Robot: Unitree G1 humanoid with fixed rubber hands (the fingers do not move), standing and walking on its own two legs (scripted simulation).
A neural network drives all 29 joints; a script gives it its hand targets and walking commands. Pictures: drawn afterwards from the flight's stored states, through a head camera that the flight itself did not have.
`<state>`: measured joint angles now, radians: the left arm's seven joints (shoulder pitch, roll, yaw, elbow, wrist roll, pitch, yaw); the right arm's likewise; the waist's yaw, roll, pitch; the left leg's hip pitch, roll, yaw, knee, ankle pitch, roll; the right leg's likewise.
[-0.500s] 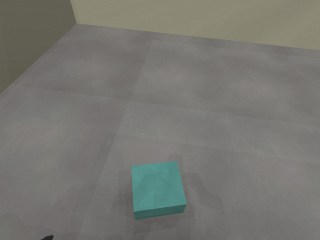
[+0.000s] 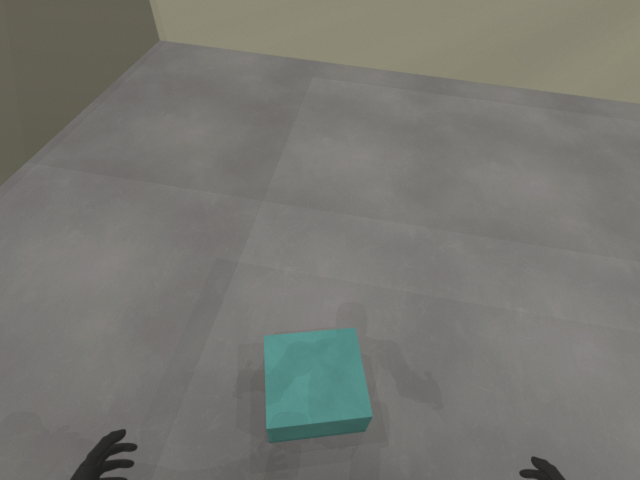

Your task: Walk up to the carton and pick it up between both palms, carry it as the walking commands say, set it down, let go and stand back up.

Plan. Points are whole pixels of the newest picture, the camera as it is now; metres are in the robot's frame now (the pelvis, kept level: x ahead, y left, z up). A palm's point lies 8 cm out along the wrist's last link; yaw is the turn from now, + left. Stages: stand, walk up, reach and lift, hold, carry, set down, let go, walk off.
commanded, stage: walk up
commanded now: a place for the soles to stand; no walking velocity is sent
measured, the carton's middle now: (314, 383) +0.49 +0.01 -0.69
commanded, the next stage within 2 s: stand in 1.80 s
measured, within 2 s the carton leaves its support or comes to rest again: neither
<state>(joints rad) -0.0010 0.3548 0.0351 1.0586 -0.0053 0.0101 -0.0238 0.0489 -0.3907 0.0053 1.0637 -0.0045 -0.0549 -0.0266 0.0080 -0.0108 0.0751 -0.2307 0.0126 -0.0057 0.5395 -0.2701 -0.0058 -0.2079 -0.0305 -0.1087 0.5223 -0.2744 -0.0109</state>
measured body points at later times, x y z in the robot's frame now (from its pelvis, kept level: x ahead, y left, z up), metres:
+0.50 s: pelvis +0.00 -0.01 +0.00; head +0.03 +0.00 +0.45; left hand +0.11 +0.31 -0.12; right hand +0.09 -0.32 -0.13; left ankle +0.01 +0.12 -0.73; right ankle +0.01 -0.11 -0.73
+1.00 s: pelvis +0.02 -0.02 -0.02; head +0.04 -0.02 +0.43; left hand +0.10 +0.30 -0.13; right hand +0.17 -0.32 -0.13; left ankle +0.01 +0.11 -0.73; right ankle +0.01 -0.11 -0.73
